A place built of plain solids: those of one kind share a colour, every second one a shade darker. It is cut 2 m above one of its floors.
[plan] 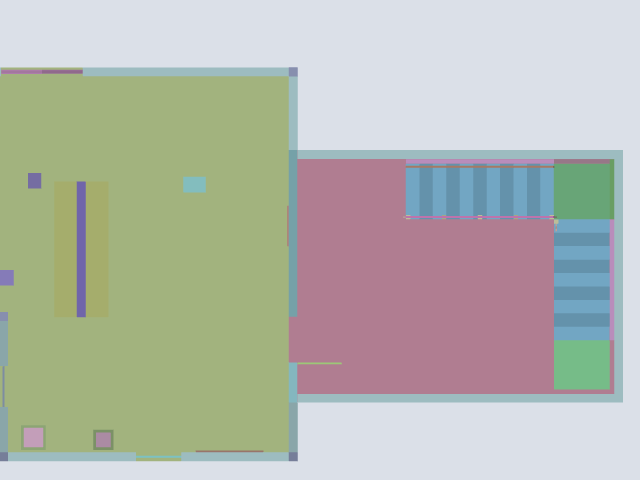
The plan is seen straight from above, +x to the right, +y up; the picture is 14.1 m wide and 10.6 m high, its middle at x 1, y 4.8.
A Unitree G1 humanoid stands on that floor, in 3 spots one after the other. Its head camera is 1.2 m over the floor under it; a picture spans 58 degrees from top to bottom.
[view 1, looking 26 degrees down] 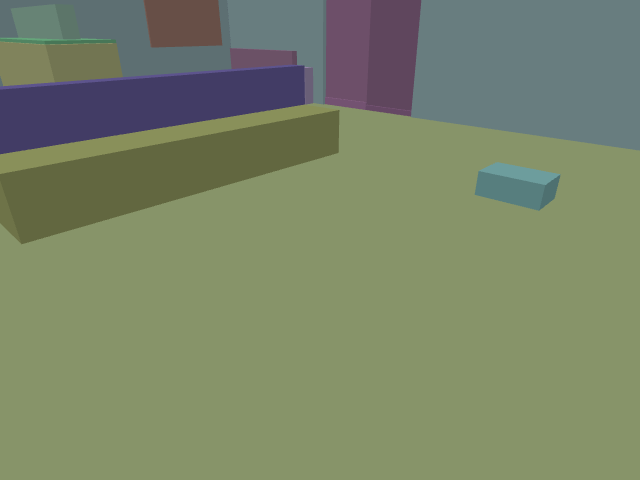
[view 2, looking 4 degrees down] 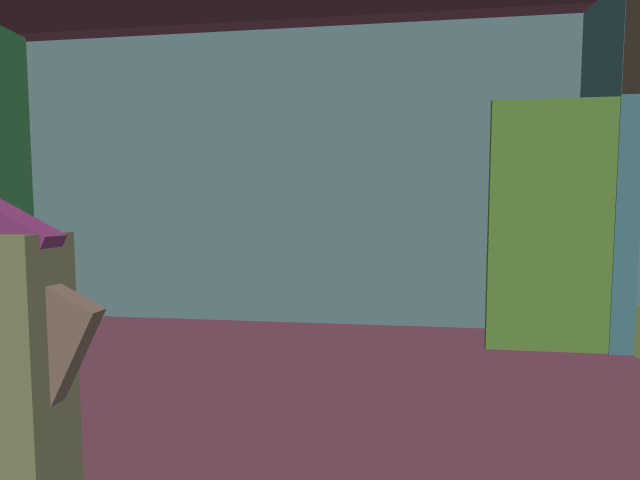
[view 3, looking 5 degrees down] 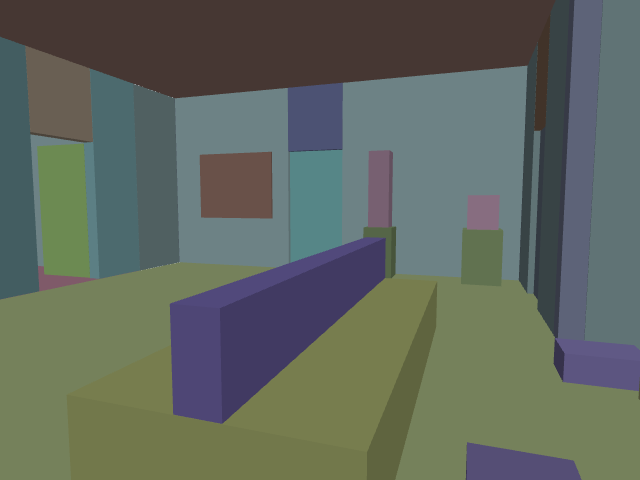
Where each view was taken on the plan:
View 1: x -0.69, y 2.60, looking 133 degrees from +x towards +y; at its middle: lobby_floor_slab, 2.74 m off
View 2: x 2.44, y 5.87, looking -83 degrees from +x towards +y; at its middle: wall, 4.52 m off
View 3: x -5.14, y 7.31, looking -71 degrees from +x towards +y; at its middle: lobby_back_door_leaf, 7.72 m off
